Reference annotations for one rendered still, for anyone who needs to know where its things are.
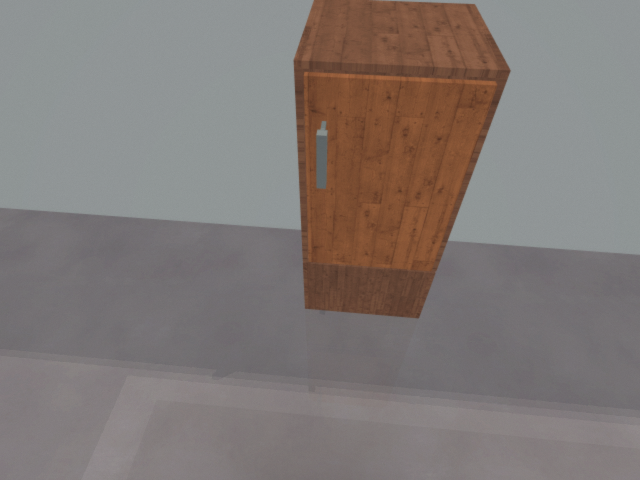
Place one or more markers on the handle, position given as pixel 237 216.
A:
pixel 321 156

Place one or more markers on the cupboard door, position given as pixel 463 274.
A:
pixel 398 149

